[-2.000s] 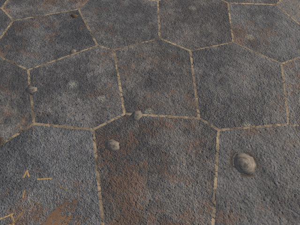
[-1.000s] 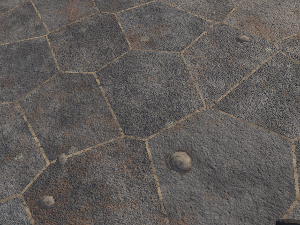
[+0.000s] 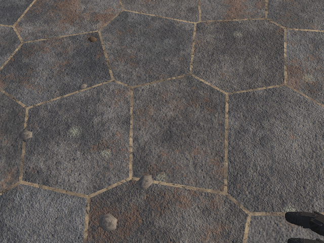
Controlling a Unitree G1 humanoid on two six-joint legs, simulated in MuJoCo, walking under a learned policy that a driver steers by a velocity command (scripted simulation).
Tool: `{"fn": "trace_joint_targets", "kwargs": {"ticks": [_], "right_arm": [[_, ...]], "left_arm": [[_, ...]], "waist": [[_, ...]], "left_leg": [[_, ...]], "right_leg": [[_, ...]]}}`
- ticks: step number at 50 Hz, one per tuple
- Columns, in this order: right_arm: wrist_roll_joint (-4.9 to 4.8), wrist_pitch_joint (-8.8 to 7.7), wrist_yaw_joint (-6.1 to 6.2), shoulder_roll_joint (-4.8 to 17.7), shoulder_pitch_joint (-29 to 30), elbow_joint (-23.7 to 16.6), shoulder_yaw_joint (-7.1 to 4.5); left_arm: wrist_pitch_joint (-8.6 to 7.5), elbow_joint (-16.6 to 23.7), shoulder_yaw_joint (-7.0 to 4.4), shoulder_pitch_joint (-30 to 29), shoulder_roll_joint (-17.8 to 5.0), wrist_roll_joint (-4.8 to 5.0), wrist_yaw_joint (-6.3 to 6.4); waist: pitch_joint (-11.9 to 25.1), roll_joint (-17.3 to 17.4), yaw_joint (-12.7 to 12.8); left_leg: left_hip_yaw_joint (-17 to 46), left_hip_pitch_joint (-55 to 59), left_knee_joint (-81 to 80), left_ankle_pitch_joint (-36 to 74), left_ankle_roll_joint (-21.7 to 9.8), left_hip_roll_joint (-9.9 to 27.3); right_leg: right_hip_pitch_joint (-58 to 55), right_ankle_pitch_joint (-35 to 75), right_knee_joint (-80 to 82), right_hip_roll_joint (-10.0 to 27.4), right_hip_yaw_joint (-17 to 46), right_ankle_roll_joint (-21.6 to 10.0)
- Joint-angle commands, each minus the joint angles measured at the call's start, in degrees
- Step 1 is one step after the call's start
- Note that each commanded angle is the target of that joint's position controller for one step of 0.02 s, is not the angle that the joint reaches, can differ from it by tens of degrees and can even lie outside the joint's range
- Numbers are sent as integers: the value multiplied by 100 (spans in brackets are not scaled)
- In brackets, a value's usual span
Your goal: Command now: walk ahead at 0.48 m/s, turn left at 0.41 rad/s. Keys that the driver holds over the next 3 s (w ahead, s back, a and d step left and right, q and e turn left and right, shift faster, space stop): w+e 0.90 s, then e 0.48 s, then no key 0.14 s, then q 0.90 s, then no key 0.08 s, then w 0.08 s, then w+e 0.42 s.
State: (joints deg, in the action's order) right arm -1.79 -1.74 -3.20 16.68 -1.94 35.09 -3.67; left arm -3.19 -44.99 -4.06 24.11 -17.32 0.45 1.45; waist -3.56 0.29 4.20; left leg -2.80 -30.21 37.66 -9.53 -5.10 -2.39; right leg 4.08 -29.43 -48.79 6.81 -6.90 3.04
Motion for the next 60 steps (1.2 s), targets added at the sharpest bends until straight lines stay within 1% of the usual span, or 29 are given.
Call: {"fn": "trace_joint_targets", "kwargs": {"ticks": [1,2,3,5,7,13,16,21,23,24,25,26,27,28,29,30,31,34,39,43,45,47,48,49,50,51,53,56,60], "right_arm": [[109,-106,133,1068,-2137,161,-342],[72,-151,139,897,-1788,179,-282],[82,-181,145,675,-1346,159,-196],[226,-253,148,451,-976,165,-110],[208,-367,148,511,-948,339,-122],[235,-472,231,612,-1076,654,-101],[186,-439,269,772,-1416,847,-123],[126,-180,355,962,-1560,993,-183],[141,-72,438,1123,-1494,936,-224],[141,-33,480,1122,-1407,895,-211],[227,-79,515,943,-1499,774,-120],[358,-235,363,141,-2253,578,142],[215,-449,243,695,-1662,579,59],[-8,-566,180,889,-1084,336,4],[31,-633,195,779,-861,235,61],[142,-640,228,765,-798,238,38],[189,-587,240,786,-919,247,12],[275,-405,291,640,-1151,311,42],[265,-381,288,338,-107,75,180],[146,-462,230,570,240,-45,83],[121,-515,212,735,110,-27,-12],[211,-568,256,886,-512,109,-139],[341,-593,303,1169,-1115,114,-223],[453,-506,332,1562,-1500,163,-300],[264,-419,278,1337,-1683,267,-294],[240,-367,302,876,-1403,106,-174],[264,-243,330,539,-868,65,-48],[312,-210,362,615,-651,249,-74],[244,-121,444,873,-573,427,-177]], "left_arm": [[-451,906,-60,-567,-815,270,-86],[-484,938,-19,-731,-777,275,-65],[-468,834,-33,-800,-760,126,-27],[-305,678,-66,-471,-722,82,-82],[-146,561,-22,-324,-517,78,-108],[-138,765,81,-1276,-245,69,-180],[-176,978,151,-1865,-113,100,-305],[-171,1325,108,-2129,-249,62,-528],[-105,1280,-40,-1494,-538,42,-523],[-87,1127,-187,-679,-800,53,-471],[-28,1001,-339,183,-1221,63,-372],[-65,1010,-403,110,-1646,120,-369],[-77,1098,-261,373,-1061,90,-345],[-87,1093,-205,100,-908,20,-317],[-91,1158,-197,-282,-881,28,-303],[-88,1232,-169,-614,-795,20,-298],[-97,1304,-123,-805,-697,-53,-276],[-111,1267,-116,-976,-700,3,-214],[-11,1059,-192,-699,-938,60,-69],[53,890,-211,-400,-929,118,-65],[77,877,-212,-439,-888,102,-53],[130,941,-168,-618,-693,71,-41],[124,1062,-60,-623,-375,10,-41],[107,1123,61,285,24,18,-25],[98,1102,-12,560,-515,97,-16],[169,1068,-132,44,-912,123,5],[325,1212,-209,-652,-984,28,46],[486,1267,-129,-588,-510,89,27],[534,1429,-76,-908,-377,28,-12]], "waist": [[2147,600,-1245],[1478,419,-1042],[1061,126,-794],[794,376,-398],[596,296,-259],[43,212,-568],[-153,115,-848],[-26,195,-765],[540,448,-359],[981,382,112],[1615,-159,473],[2248,-1617,-197],[2703,-938,288],[1850,-637,315],[1288,3,88],[882,245,-139],[785,91,-343],[567,-131,-563],[364,-407,-169],[430,-570,-47],[445,-717,-180],[613,-772,-568],[1307,-337,-817],[2071,1287,-479],[2284,1677,-494],[1683,964,-666],[951,446,-595],[619,820,-371],[895,650,-411]], "left_leg": [[4240,5374,-2037,-1100,-1546,2168],[3382,4460,-2018,-597,-1336,1968],[2743,3541,-2054,31,-1154,1745],[2031,2495,-2383,874,-1079,1481],[1512,2047,-2657,1417,-1094,1447],[150,1916,-2988,1686,-587,1044],[53,2451,-3085,1583,-510,1308],[-181,3772,-2181,3587,-332,1655],[-337,3890,-1010,5528,-196,1601],[-501,3451,147,5630,-46,1446],[-564,2150,1857,4013,157,1199],[-96,-503,3956,-1823,516,-122],[985,-1141,4464,-2240,439,-103],[1032,-1529,4324,-1724,342,201],[957,-1445,3827,-1318,314,438],[894,-1206,3339,-1138,374,590],[925,-815,3124,-1010,439,704],[730,-487,2357,-833,783,761],[526,157,121,1080,1025,402],[763,460,-693,1245,915,230],[843,653,-860,810,752,239],[710,1533,-1304,846,470,277],[1352,2747,-1150,1418,115,1095],[3389,4617,-1114,2484,-866,2579],[4604,4743,-1380,1726,-1201,2981],[3757,4204,-1460,1645,-968,2646],[2158,2999,-1491,2594,-666,2076],[1135,2070,-1943,2860,-650,1663],[709,2349,-2127,3037,-869,1942]], "right_leg": [[4478,118,-3238,-374,1243,-195],[4399,594,-2856,-94,1117,-307],[4044,952,-2449,145,1077,-308],[3292,1359,-2106,331,1154,-298],[3164,1534,-1852,335,1082,-201],[3250,3627,285,3,981,-208],[3347,3966,1094,-132,828,-341],[3581,2795,1530,-459,490,-717],[2617,2123,1414,-881,153,-959],[1413,2324,1689,-1082,141,-1156],[-398,2621,1772,-403,1260,-1505],[-2531,1587,2167,1036,4481,-2647],[-2878,1085,2850,1145,5377,-2616],[-2319,1359,3022,999,4528,-2312],[-1446,1918,3087,794,3948,-2177],[-690,2612,3183,612,3516,-2119],[-172,3071,3317,466,3247,-2122],[697,3609,3550,224,2694,-2139],[1429,2900,3461,-324,2051,-1672],[975,2144,3058,-121,2663,-1482],[692,2004,2712,21,3034,-1387],[717,2627,1847,-326,2960,-1059],[1151,2236,502,-685,2568,-777],[2869,-720,-1365,-1497,1802,-320],[3676,-933,-2434,-1139,1749,-147],[3845,-466,-2827,-905,1786,-29],[3628,70,-2622,-601,1446,94],[3030,418,-1849,-453,1060,127],[2927,1128,-902,-298,989,162]]}}
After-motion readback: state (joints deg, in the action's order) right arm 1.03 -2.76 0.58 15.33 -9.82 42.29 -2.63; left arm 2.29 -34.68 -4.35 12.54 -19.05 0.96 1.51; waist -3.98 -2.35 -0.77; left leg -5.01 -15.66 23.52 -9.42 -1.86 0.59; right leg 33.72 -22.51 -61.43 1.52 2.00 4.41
